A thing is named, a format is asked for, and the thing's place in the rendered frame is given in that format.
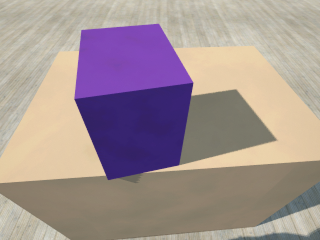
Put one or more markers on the pedestal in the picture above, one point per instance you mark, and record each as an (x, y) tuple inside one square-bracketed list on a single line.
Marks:
[(250, 147)]

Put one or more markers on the carton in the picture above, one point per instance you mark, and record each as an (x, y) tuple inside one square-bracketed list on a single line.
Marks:
[(133, 94)]

